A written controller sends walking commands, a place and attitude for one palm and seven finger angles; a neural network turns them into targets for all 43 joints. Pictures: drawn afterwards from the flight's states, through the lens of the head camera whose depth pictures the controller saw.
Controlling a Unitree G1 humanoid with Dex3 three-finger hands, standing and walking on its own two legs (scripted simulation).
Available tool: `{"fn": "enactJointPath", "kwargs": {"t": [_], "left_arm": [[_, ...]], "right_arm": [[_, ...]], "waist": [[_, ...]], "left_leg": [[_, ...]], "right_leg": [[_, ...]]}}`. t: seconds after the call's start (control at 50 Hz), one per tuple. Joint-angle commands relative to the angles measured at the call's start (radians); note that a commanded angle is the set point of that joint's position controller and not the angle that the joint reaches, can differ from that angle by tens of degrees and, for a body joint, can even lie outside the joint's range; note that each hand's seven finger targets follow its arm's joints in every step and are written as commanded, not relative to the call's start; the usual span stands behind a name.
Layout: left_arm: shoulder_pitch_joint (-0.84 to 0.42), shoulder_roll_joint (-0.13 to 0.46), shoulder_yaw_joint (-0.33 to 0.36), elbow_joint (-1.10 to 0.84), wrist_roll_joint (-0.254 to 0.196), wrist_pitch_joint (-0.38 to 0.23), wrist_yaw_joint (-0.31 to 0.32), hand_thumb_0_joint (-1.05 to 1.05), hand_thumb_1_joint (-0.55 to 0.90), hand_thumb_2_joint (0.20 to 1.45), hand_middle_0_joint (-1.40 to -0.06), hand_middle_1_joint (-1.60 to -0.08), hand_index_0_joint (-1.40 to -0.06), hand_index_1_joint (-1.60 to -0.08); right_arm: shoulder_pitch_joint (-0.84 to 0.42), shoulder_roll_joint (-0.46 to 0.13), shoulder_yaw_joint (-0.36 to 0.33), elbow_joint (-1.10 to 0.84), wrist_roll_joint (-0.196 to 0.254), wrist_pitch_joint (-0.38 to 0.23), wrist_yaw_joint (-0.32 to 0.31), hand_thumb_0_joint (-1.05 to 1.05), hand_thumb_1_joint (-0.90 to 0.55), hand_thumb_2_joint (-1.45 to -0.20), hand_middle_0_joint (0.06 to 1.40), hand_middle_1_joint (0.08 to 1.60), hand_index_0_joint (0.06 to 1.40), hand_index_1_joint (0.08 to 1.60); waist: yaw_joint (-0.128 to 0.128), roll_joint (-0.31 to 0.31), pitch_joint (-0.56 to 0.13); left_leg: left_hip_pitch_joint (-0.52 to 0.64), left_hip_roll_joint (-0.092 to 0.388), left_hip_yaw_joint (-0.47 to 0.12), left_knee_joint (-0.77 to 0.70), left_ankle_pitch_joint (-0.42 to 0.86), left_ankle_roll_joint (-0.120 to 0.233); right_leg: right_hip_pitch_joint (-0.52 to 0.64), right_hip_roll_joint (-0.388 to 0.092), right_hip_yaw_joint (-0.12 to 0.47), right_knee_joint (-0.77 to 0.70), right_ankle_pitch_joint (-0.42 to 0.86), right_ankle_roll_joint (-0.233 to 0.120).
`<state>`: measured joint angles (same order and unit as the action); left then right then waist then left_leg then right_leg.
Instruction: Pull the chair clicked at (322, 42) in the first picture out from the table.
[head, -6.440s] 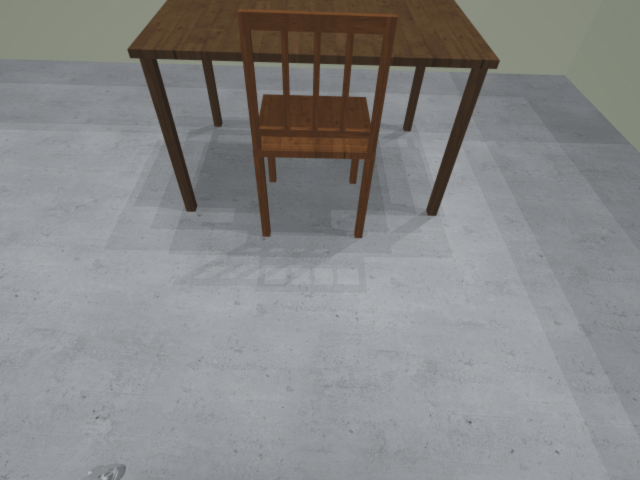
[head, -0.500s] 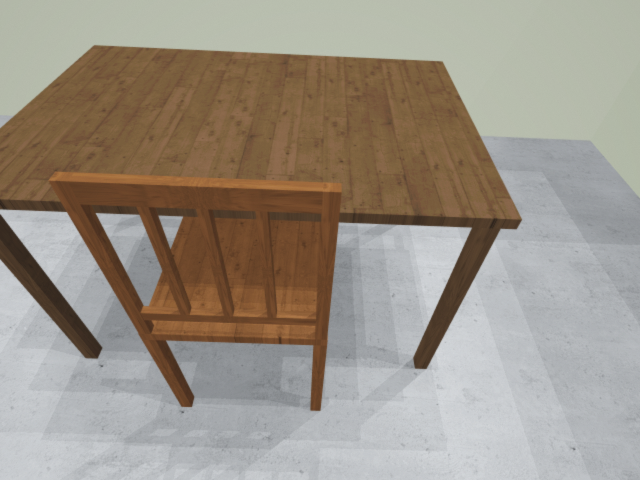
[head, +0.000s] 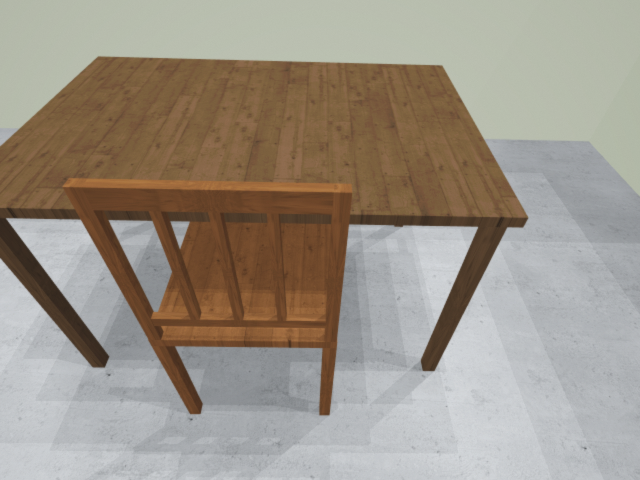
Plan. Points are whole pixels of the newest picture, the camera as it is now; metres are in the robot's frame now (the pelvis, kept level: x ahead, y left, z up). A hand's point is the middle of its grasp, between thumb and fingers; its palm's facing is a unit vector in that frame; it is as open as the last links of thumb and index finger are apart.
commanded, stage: look again from close up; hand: left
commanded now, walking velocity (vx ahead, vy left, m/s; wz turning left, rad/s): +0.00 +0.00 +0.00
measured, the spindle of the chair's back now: (228, 270) +0.49 +0.21 -0.08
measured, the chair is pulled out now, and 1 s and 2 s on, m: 0.00 0.00 0.00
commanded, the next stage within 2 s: none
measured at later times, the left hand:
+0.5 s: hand out of the picture -0.03 +0.16 -0.17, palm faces +0.04 -0.99 -0.16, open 7.4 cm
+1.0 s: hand out of the picture -0.03 +0.14 -0.17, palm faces +0.04 -0.99 -0.14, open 7.4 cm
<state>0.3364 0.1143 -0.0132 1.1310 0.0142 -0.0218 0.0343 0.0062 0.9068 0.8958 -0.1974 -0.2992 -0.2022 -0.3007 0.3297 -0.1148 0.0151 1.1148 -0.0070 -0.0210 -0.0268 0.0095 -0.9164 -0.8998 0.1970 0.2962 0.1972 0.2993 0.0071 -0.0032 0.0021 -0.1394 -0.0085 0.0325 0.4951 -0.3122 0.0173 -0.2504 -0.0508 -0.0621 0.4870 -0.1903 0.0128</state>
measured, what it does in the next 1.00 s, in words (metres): stands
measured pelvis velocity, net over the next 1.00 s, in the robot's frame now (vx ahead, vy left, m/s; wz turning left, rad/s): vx -0.01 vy -0.01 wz -0.02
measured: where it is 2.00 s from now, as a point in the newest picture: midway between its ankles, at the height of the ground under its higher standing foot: outside the picture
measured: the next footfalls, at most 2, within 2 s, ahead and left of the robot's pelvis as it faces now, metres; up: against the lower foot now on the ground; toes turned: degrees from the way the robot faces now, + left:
none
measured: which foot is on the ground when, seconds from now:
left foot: down 0.00-1.00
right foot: down 0.00-1.00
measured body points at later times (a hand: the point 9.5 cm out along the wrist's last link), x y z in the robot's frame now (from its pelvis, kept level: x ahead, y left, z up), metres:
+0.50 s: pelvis -0.01 +0.00 +0.00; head -0.02 +0.00 +0.45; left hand -0.03 +0.21 -0.16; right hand -0.04 -0.20 -0.16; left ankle -0.02 +0.11 -0.74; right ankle +0.05 -0.13 -0.74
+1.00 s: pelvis -0.01 -0.01 +0.00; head -0.01 +0.00 +0.45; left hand -0.03 +0.20 -0.16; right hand -0.04 -0.21 -0.16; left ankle -0.02 +0.11 -0.74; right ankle +0.05 -0.13 -0.74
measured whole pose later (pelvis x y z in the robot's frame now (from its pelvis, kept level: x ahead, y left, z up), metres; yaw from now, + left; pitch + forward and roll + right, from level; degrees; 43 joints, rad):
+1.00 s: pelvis -0.01 -0.01 +0.00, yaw -1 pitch -2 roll +0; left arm 0.35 0.10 0.00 1.10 0.02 -0.02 0.03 0.01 0.91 0.90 -0.20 -0.30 -0.20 -0.30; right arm 0.34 -0.10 0.01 1.15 -0.01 -0.01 -0.03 0.00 -0.91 -0.90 0.20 0.30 0.20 0.30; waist 0.00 -0.01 0.02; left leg -0.15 0.00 0.05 0.46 -0.27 0.01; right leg -0.27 -0.04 -0.05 0.45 -0.15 0.00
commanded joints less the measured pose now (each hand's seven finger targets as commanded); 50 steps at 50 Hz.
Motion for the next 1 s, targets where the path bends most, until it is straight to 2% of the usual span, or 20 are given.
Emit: {"fn": "enactJointPath", "kwargs": {"t": [0.0,0.02,0.04,0.12,0.2,0.32,0.38,0.52,0.56,0.64,0.66,0.84,0.92,0.98], "left_arm": [[0.066,0.089,0.016,-0.034,-0.003,-0.008,0.011,0.000,0.900,0.900,-0.200,-0.300,-0.200,-0.300],[0.064,0.088,0.016,-0.037,-0.003,-0.009,0.011,0.000,0.900,0.900,-0.200,-0.300,-0.200,-0.300],[0.061,0.091,0.015,-0.038,-0.004,-0.005,0.009,0.000,0.900,0.900,-0.200,-0.300,-0.200,-0.300],[0.061,0.089,0.018,-0.046,-0.002,-0.005,0.010,0.000,0.900,0.900,-0.200,-0.300,-0.200,-0.300],[0.062,0.088,0.020,-0.051,-0.001,-0.003,0.009,0.000,0.900,0.900,-0.200,-0.300,-0.200,-0.300],[0.070,0.086,0.021,-0.049,-0.003,-0.008,0.010,0.000,0.900,0.900,-0.200,-0.300,-0.200,-0.300],[0.070,0.086,0.020,-0.045,-0.002,-0.008,0.011,0.000,0.900,0.900,-0.200,-0.300,-0.200,-0.300],[0.083,0.080,0.021,-0.039,-0.003,-0.011,0.011,0.000,0.900,0.900,-0.200,-0.300,-0.200,-0.300],[0.082,0.079,0.021,-0.039,-0.002,-0.009,0.011,0.000,0.900,0.900,-0.200,-0.300,-0.200,-0.300],[0.084,0.080,0.022,-0.041,-0.002,-0.009,0.011,0.000,0.900,0.900,-0.200,-0.300,-0.200,-0.300],[0.088,0.073,0.023,-0.040,-0.002,-0.010,0.011,0.000,0.900,0.900,-0.200,-0.300,-0.200,-0.300],[0.087,0.077,0.027,-0.050,-0.002,-0.008,0.010,0.000,0.900,0.900,-0.200,-0.300,-0.200,-0.300],[0.091,0.072,0.029,-0.051,-0.003,-0.011,0.011,0.000,0.900,0.900,-0.200,-0.300,-0.200,-0.300],[0.089,0.073,0.029,-0.053,-0.002,-0.010,0.011,0.000,0.900,0.900,-0.200,-0.300,-0.200,-0.300]], "right_arm": [[0.061,-0.090,-0.019,-0.034,-0.001,-0.017,0.000,0.000,-0.900,-0.900,0.200,0.300,0.200,0.300],[0.064,-0.091,-0.020,-0.032,-0.002,-0.017,0.000,0.000,-0.900,-0.900,0.200,0.300,0.200,0.300],[0.063,-0.094,-0.020,-0.031,-0.001,-0.017,-0.001,0.000,-0.900,-0.900,0.200,0.300,0.200,0.300],[0.066,-0.097,-0.020,-0.031,-0.002,-0.018,0.000,0.000,-0.900,-0.900,0.200,0.300,0.200,0.300],[0.064,-0.101,-0.022,-0.028,-0.003,-0.014,0.001,0.000,-0.900,-0.900,0.200,0.300,0.200,0.300],[0.068,-0.095,-0.020,-0.013,0.000,-0.016,0.001,0.000,-0.900,-0.900,0.200,0.300,0.200,0.300],[0.063,-0.092,-0.020,-0.007,0.001,-0.012,0.001,0.000,-0.900,-0.900,0.200,0.300,0.200,0.300],[0.069,-0.081,-0.017,0.005,0.002,-0.011,0.000,0.000,-0.900,-0.900,0.200,0.300,0.200,0.300],[0.061,-0.080,-0.018,0.006,0.002,-0.008,0.000,0.000,-0.900,-0.900,0.200,0.300,0.200,0.300],[0.070,-0.074,-0.018,0.010,0.002,-0.005,0.000,0.000,-0.900,-0.900,0.200,0.300,0.200,0.300],[0.066,-0.076,-0.018,0.010,0.001,-0.006,-0.001,0.000,-0.900,-0.900,0.200,0.300,0.200,0.300],[0.080,-0.061,-0.019,0.016,-0.001,0.000,0.001,0.000,-0.900,-0.900,0.200,0.300,0.200,0.300],[0.087,-0.059,-0.018,0.019,-0.001,-0.005,0.001,0.000,-0.900,-0.900,0.200,0.300,0.200,0.300],[0.086,-0.057,-0.017,0.021,-0.001,-0.004,0.000,0.000,-0.900,-0.900,0.200,0.300,0.200,0.300]], "waist": [[-0.002,0.026,0.126],[-0.004,0.006,0.120],[-0.001,0.028,0.129],[-0.001,0.026,0.123],[-0.001,0.020,0.133],[-0.004,0.007,0.096],[-0.005,-0.001,0.114],[-0.007,-0.002,0.098],[-0.005,0.004,0.123],[-0.009,-0.016,0.117],[-0.007,-0.001,0.116],[-0.008,-0.014,0.125],[-0.008,-0.014,0.101],[-0.006,-0.001,0.114]], "left_leg": [[-0.198,0.090,-0.105,-0.186,0.025,0.006],[-0.189,0.090,-0.100,-0.185,0.037,0.006],[-0.195,0.097,-0.108,-0.202,0.019,0.008],[-0.194,0.096,-0.108,-0.205,0.028,0.008],[-0.204,0.097,-0.113,-0.222,-0.024,0.009],[-0.153,0.093,-0.098,-0.200,0.040,0.010],[-0.156,0.090,-0.091,-0.195,0.029,0.009],[-0.129,0.088,-0.078,-0.182,0.047,0.009],[-0.148,0.086,-0.080,-0.186,0.015,0.008],[-0.138,0.087,-0.075,-0.183,0.010,0.008],[-0.136,0.083,-0.076,-0.178,0.017,0.008],[-0.150,0.078,-0.071,-0.177,-0.019,0.007],[-0.139,0.077,-0.067,-0.164,0.026,0.006],[-0.157,0.078,-0.073,-0.171,0.012,0.005]], "right_leg": [[0.072,-0.058,0.081,-0.080,0.010,-0.040],[0.074,-0.059,0.081,-0.079,0.020,-0.040],[0.070,-0.055,0.076,-0.078,0.011,-0.039],[0.083,-0.058,0.077,-0.075,0.038,-0.036],[0.072,-0.058,0.078,-0.080,0.014,-0.035],[0.076,-0.064,0.086,-0.088,0.043,-0.035],[0.061,-0.065,0.092,-0.099,0.024,-0.036],[0.054,-0.069,0.101,-0.110,0.022,-0.038],[0.040,-0.067,0.102,-0.120,-0.012,-0.038],[0.031,-0.066,0.104,-0.132,-0.039,-0.039],[0.026,-0.067,0.110,-0.131,-0.035,-0.039],[0.007,-0.063,0.114,-0.153,-0.108,-0.041],[0.024,-0.066,0.116,-0.140,-0.061,-0.042],[0.029,-0.064,0.114,-0.138,-0.061,-0.043]]}}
